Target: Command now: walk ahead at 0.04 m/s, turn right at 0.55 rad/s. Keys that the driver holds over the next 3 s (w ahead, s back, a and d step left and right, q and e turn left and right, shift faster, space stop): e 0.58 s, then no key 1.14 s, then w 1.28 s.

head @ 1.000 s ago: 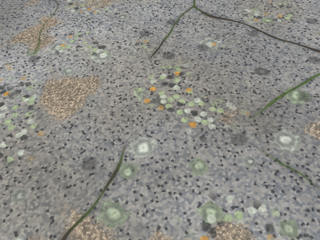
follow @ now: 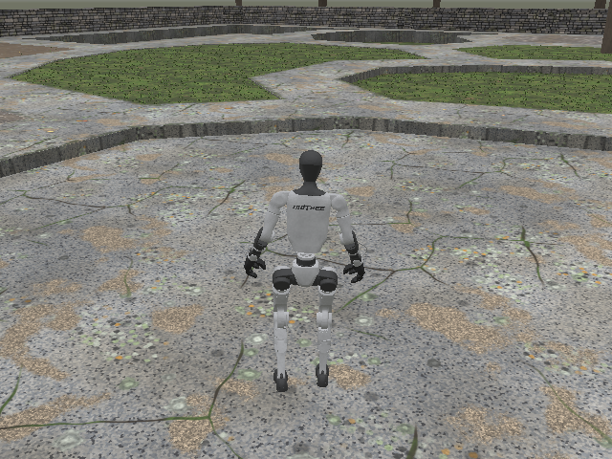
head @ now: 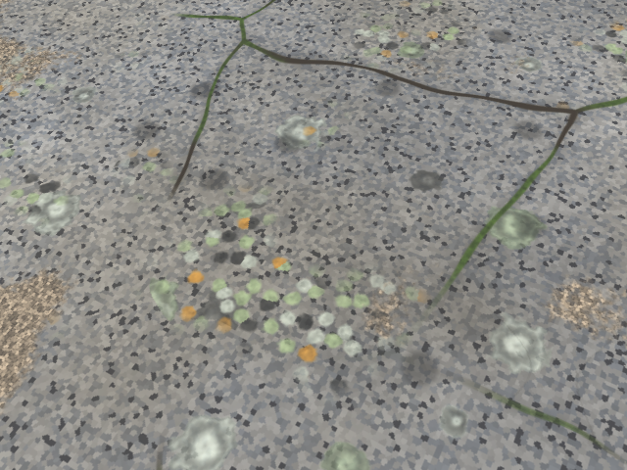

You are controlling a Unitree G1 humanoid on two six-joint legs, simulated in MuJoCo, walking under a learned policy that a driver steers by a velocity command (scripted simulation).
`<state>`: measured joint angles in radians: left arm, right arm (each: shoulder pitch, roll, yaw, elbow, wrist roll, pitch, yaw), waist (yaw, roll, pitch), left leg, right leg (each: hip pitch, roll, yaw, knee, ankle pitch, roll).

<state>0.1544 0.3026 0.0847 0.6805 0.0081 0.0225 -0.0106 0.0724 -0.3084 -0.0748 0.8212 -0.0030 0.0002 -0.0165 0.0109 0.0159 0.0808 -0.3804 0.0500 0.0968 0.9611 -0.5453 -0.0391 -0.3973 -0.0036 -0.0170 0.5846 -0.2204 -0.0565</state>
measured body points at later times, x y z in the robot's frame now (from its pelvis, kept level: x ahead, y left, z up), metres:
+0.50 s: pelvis +0.03 +0.04 +0.01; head +0.07 +0.05 +0.46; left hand +0.28 +0.27 -0.09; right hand +0.06 -0.27 -0.09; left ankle +0.07 +0.15 -0.73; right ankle +0.00 -0.08 -0.66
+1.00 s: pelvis +0.01 +0.00 +0.01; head +0.03 -0.03 +0.46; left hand +0.28 +0.14 -0.07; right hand -0.02 -0.31 -0.12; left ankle +0.06 +0.15 -0.69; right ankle -0.03 -0.10 -0.73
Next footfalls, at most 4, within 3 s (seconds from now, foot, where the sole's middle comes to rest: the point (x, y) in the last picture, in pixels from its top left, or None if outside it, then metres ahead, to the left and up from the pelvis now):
0.38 left None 0.10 0.14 -0.77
0.78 right None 0.01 -0.11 -0.77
1.10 left None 0.10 0.12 -0.77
2.40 left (382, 454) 0.45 -0.06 -0.77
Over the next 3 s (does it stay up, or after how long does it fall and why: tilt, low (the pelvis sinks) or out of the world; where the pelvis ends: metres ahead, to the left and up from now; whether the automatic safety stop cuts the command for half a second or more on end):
stays up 0.54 -0.25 -0.01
